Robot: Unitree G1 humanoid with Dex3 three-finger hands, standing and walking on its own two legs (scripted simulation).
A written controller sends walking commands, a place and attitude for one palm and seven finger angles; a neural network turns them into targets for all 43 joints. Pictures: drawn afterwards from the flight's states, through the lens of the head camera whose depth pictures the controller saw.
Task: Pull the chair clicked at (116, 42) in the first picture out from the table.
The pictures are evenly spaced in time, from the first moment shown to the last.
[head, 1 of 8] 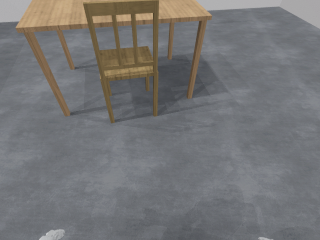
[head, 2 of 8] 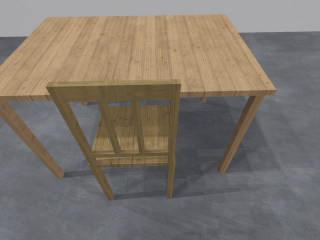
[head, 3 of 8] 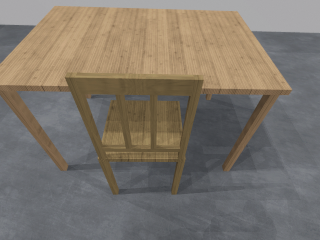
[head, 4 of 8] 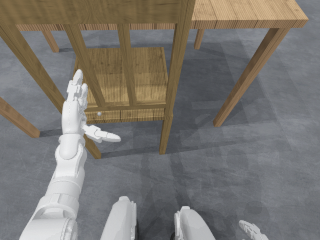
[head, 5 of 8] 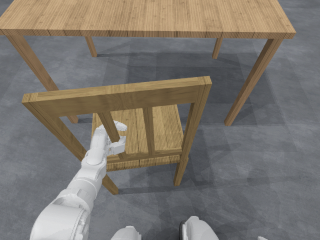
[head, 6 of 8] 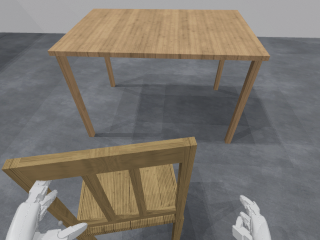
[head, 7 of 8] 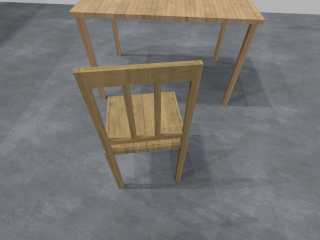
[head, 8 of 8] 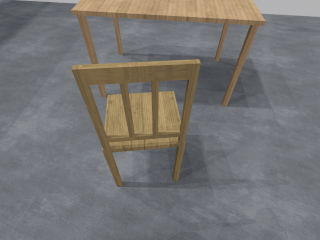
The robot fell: no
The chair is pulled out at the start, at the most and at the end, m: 0.00 0.63 0.62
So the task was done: yes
